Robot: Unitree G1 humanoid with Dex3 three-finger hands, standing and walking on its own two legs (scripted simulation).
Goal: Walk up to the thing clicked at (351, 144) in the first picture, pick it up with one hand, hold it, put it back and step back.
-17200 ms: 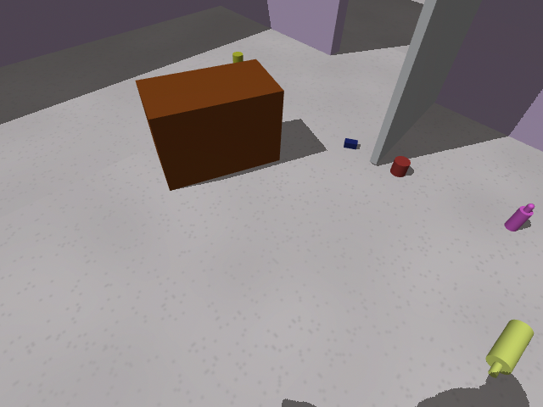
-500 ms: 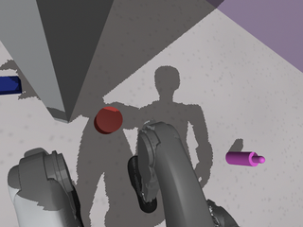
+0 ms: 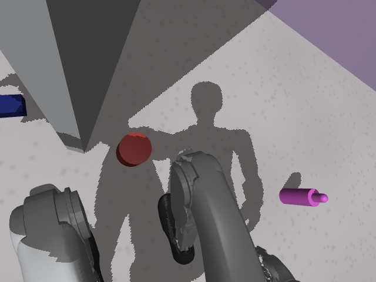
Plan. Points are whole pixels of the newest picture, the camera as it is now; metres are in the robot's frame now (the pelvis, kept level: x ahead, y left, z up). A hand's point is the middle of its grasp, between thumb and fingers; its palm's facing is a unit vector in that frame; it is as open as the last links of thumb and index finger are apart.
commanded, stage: rise first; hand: left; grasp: from above
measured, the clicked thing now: (5, 106) +0.53 +0.28 -0.30
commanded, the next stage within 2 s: approach in 0.98 s
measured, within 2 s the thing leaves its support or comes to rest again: neither
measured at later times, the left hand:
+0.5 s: hand out of the picture +0.49 +0.31 -0.17, palm faces -0.45 -0.06 -0.89, open 11.1 cm
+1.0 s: hand out of the picture +0.49 +0.31 -0.17, palm faces -0.44 -0.06 -0.90, open 11.3 cm
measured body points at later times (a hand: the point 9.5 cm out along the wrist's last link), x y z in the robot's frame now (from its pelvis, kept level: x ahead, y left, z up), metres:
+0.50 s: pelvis +0.00 +0.00 +0.00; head +0.25 +0.10 +0.36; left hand +0.50 +0.31 -0.12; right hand +0.04 -0.26 -0.08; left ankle +0.07 +0.13 -0.28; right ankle +0.11 -0.12 -0.28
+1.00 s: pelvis +0.00 +0.00 +0.00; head +0.25 +0.10 +0.36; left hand +0.51 +0.32 -0.12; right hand +0.03 -0.26 -0.08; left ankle +0.07 +0.13 -0.28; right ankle +0.11 -0.12 -0.28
